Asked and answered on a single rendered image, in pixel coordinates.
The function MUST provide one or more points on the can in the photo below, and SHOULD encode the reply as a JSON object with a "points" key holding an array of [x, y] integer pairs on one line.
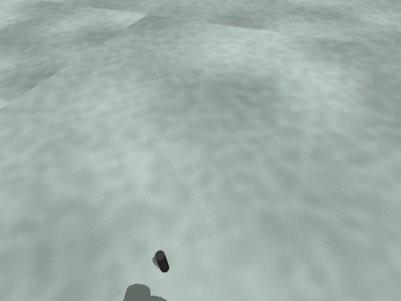
{"points": [[162, 261]]}

